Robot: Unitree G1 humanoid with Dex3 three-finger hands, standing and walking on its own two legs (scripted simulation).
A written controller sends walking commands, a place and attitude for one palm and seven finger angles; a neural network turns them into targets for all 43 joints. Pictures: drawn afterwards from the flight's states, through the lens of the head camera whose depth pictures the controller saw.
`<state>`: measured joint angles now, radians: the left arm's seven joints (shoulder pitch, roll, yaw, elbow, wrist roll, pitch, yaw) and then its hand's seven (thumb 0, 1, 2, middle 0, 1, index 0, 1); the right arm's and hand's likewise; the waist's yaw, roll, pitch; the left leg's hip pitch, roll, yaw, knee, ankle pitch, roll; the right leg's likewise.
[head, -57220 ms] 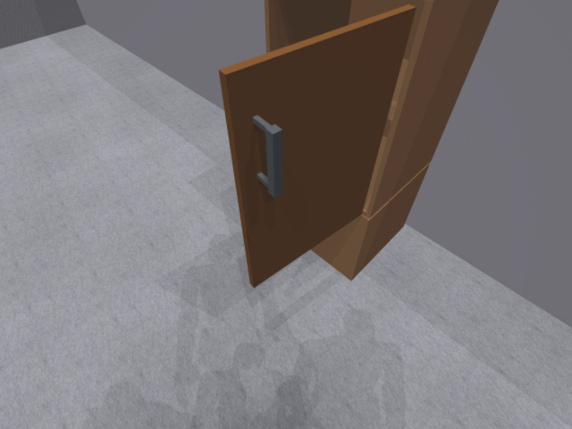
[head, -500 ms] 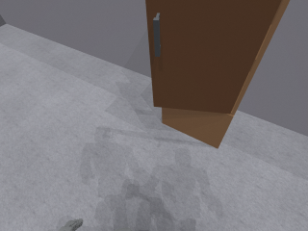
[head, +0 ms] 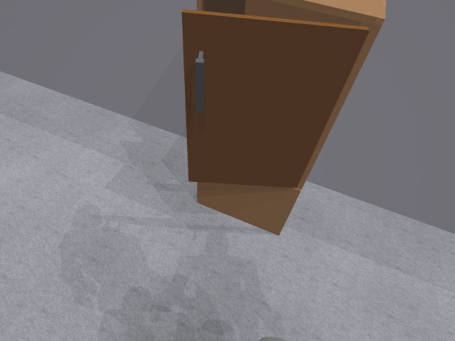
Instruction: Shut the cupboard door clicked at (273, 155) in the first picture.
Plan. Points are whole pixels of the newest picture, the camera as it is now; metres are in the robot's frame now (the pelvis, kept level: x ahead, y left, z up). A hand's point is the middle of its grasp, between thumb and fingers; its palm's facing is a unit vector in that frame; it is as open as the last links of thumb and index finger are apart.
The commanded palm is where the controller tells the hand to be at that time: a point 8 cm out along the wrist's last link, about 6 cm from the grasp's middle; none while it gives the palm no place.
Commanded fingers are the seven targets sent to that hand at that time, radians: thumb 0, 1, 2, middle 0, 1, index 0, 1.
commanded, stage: take the last steps up to it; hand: left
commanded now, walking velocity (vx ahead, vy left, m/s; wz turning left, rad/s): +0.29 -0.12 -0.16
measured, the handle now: (200, 82) +0.67 +0.10 +0.09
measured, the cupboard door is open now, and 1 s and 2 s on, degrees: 22 22 22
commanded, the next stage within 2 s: come to a stop and stand still in 0.46 s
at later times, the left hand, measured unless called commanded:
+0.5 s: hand (181, 329) +0.18 +0.09 -0.18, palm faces +0.00 -0.98 -0.19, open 7.2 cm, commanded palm none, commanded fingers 0.00 0.90 0.90 -0.20 -0.30 -0.20 -0.30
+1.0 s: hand (190, 297) +0.24 +0.08 -0.18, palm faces +0.02 -0.97 -0.25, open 7.4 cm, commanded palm none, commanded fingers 0.00 0.90 0.90 -0.20 -0.30 -0.20 -0.30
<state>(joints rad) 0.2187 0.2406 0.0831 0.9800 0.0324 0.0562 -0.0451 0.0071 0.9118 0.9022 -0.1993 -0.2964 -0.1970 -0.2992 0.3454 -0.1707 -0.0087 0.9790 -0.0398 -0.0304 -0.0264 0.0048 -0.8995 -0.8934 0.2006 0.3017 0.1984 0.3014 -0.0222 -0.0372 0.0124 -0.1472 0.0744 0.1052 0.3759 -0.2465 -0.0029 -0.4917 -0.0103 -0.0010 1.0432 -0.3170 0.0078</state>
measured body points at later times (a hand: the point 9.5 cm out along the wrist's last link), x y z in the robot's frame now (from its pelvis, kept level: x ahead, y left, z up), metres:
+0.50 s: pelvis +0.14 -0.09 -0.01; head +0.17 -0.09 +0.44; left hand +0.18 +0.14 -0.16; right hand +0.17 -0.33 -0.16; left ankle +0.18 +0.02 -0.71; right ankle +0.11 -0.17 -0.75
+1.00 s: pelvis +0.21 -0.11 -0.01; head +0.24 -0.12 +0.43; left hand +0.24 +0.13 -0.16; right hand +0.27 -0.36 -0.17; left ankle +0.21 +0.01 -0.73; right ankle +0.17 -0.21 -0.75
